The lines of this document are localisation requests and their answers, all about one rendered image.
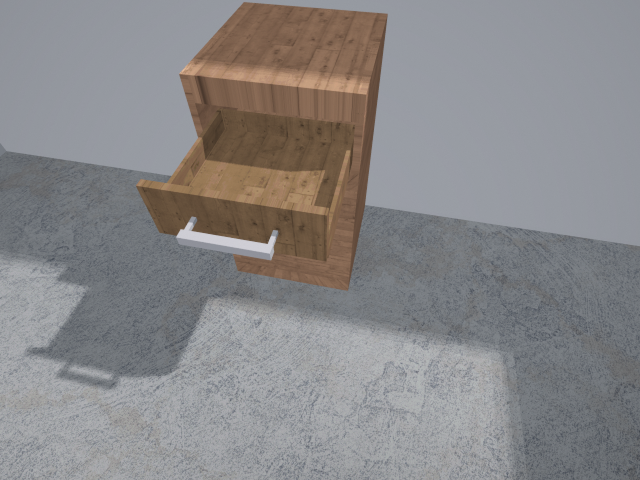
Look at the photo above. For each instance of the drawer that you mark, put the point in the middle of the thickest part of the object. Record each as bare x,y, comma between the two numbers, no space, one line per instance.
250,173

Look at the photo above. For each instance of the handle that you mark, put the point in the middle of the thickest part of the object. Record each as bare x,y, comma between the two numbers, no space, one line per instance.
226,244

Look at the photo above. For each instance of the cabinet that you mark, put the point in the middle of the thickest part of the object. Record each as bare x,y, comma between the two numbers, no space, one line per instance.
302,62

